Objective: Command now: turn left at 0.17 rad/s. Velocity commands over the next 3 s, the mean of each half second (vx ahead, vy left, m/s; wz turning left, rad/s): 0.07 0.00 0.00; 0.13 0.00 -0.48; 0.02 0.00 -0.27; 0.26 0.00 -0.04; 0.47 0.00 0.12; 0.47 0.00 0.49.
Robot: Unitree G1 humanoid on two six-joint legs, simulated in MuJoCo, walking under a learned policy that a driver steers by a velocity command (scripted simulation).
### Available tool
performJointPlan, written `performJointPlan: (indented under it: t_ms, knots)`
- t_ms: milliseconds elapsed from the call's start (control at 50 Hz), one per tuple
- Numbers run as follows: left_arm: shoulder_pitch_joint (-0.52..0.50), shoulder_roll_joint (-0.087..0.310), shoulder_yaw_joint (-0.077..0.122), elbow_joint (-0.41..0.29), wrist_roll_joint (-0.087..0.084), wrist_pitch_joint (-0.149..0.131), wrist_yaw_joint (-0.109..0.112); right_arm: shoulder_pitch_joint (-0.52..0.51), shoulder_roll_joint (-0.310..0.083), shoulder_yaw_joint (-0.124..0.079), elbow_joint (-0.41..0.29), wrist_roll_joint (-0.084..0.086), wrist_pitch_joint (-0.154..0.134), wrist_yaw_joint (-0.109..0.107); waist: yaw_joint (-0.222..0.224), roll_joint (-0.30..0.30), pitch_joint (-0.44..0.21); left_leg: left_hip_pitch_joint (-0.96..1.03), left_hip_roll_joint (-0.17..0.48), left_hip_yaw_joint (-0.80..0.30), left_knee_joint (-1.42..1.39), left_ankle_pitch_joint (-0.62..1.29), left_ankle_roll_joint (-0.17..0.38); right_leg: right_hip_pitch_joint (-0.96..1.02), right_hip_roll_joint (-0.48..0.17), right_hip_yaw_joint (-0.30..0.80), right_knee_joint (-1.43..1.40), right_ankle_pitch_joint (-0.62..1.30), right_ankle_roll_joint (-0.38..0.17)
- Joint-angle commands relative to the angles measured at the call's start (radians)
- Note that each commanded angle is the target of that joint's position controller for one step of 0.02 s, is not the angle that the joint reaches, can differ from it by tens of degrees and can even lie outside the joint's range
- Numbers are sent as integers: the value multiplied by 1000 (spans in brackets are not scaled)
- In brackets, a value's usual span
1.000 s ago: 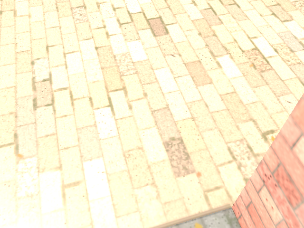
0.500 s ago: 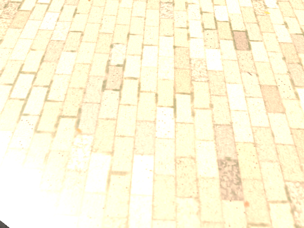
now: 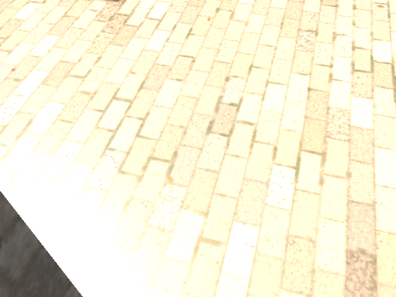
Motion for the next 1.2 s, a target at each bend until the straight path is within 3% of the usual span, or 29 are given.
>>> performJointPlan:
  t_ms: [20, 40, 60, 80, 200, 260, 300, 340, 400, 440, 460, 480, 520, 600, 620, 660, 720, 740, 760, 780, 800, 840, 880, 900, 960, 1100, 1160, 1180, 1200]
  knots:
    - [72, 149, 33, -45, 22, -21, -3, 52, -70, -11, -68, -3, -21, -3, -13, -54, -149, 17, 131, -118, 70, 159, 31, 242, -136, 106, -198, 396, -41]
    - [30, 172, 33, -53, 24, -15, 2, 118, -50, -4, -64, -25, -25, -5, -62, -239, -128, -75, 13, -57, 146, -283, -43, 244, -259, 215, -188, 626, -143]
    - [13, 131, 24, -52, 26, -20, 3, 74, -88, -19, -74, -38, -29, -20, -41, -234, -111, -35, 54, -22, 289, -406, -96, 81, -362, 301, -248, 515, -263]
    - [-24, 112, 14, -57, 17, -26, 2, 17, -114, -28, -80, -23, -26, -27, -33, -193, -73, -57, 94, 4, 365, -361, -114, 55, -331, 290, -281, 372, -283]
    - [6, 100, -4, -11, -1, -20, 13, -17, 0, 1, -28, -7, -20, -27, -12, -163, -25, -11, 140, 87, 187, -220, -150, 91, -180, 133, -240, 336, -204]
    - [31, 116, 0, 6, -18, -21, 10, 20, -24, -6, 16, -8, -20, -32, -27, -132, -32, 90, 129, 127, -27, -8, -134, 105, -150, 117, -196, 410, -182]
    - [66, 107, 1, -7, -2, -33, -1, 38, -100, -19, 26, -9, -16, -35, 13, -70, -60, 141, 168, 84, 4, 262, -95, 106, -102, 76, -164, 400, -140]
    - [71, 86, -6, 10, -16, -31, -9, 90, -54, -18, 69, -6, -19, -19, -6, -31, -98, 142, 129, 125, 24, -13, -53, 102, -40, 32, -171, 19, -118]
    - [22, 89, -4, -8, -18, -17, 0, 101, -53, -18, 82, -10, -41, -19, -23, -25, 47, 60, 124, 129, -23, -340, -22, -76, -36, 84, -166, -419, -145]
    - [-15, 59, -12, -30, -26, -37, 3, 213, -94, -30, 100, -5, -70, -18, -68, 95, 95, 169, 229, -35, -135, -494, 42, -283, 22, 10, 27, -381, -122]
    - [-39, 23, -21, -48, -34, -60, -2, 295, -146, -46, 122, 7, -83, -15, -85, 235, 90, 253, 375, -255, -247, -551, 123, -395, 44, -53, 224, -264, -100]
    - [-96, 47, -17, -82, -38, -81, -7, 331, -158, -53, 129, 11, -95, -17, -112, 263, 125, 290, 500, -413, -305, -403, 204, -532, -6, -11, 398, -316, -101]
    - [-73, 79, 3, -79, -57, -82, -8, 271, -132, -51, 120, -16, -113, -19, -68, 135, 104, 356, 521, -339, -285, -201, 202, -646, -76, 79, 587, -294, -126]
    - [-85, 54, -8, -84, -12, -34, -37, 132, -134, -61, 85, -11, -81, -22, -38, 113, 83, 268, 368, 69, -254, 326, 90, -475, -77, -27, 349, -82, -64]
    - [-70, 35, -17, -78, -24, -28, -50, 103, -153, -73, 88, -15, -70, -23, -33, 119, 53, 210, 331, 170, -229, 416, 61, -349, -66, -71, 252, -15, -62]
    - [-24, 64, -9, -71, -30, -14, -78, 124, -171, -79, 94, -14, -63, -29, -27, 145, -18, 156, 318, 223, -152, 508, 42, -161, -15, -127, 191, 89, -63]
    - [200, 173, 42, -10, -16, -7, -79, 90, -129, -62, 99, -4, -84, -46, 90, 87, -122, 90, 261, 280, 137, 548, -24, 158, 71, -162, 35, 182, -124]
    - [278, 224, 59, 7, -11, -3, -62, 110, -90, -46, 98, -19, -91, -50, 129, -41, -141, -49, 213, 285, 382, 284, -81, 300, 42, -71, 8, 352, -159]
    - [227, 358, 69, -41, -2, -5, -46, 230, 35, -9, 72, -66, -92, -47, 1, -367, -200, -232, 60, 232, 780, -551, -150, 362, -270, 410, -26, 786, -333]
    - [194, 323, 52, -90, 10, -18, -53, 294, -41, -21, 80, -18, -101, -46, 14, -305, -415, -235, 52, 15, 933, -533, -145, 390, -395, 712, -200, 484, -452]
    - [130, 288, 42, -105, -5, -32, -54, 188, -99, -33, 46, 12, -99, -46, 9, -203, -291, -323, 83, 11, 951, -426, -117, 319, -352, 669, -244, 213, -409]
    - [38, 220, 18, -110, -25, -26, -43, 83, -121, -38, 45, -11, -82, -63, -1, -90, -103, -360, 144, 29, 842, -256, -81, 117, -266, 507, -272, 9, -313]
    - [0, 203, 13, -127, -5, -15, -27, 71, -126, -46, 41, -22, -67, -59, -33, -125, -53, -260, 152, 26, 744, -191, -67, -35, -207, 405, -287, 77, -285]
    - [-2, 222, 22, -128, -26, -4, -15, 79, -84, -37, 44, -36, -68, -57, -57, -128, -28, -235, 138, 51, 693, -196, -73, -73, -172, 349, -299, 162, -288]
    - [29, 249, 40, -140, -24, 7, 3, 59, -63, -29, 44, -38, -67, -49, -54, -102, -75, -223, 112, 62, 524, -164, -104, -18, -164, 296, -271, 342, -304]
    - [-14, 252, 55, -172, -44, 55, 8, 4, -57, -30, 37, -41, -80, -7, -53, -132, -129, -99, 96, 80, 312, -89, -114, -37, -143, 315, -251, 222, -281]
    - [-41, 199, 32, -183, -64, 42, 3, 70, -45, -37, 54, -37, -75, 8, -94, -164, -153, 48, 114, 74, 90, 5, -94, 5, -141, 329, -161, 351, -236]
    - [-42, 172, 18, -184, -60, 43, 1, 106, -35, -35, 77, -47, -75, 13, -108, -138, -157, 129, 108, 99, -25, 97, -81, -20, -110, 309, -107, 330, -203]
    - [28, 108, 0, -170, -55, 41, 2, 99, -45, -37, 80, -71, -74, 18, -84, -24, -163, 196, 173, 31, -100, 150, -67, -43, -11, 233, 18, 120, -143]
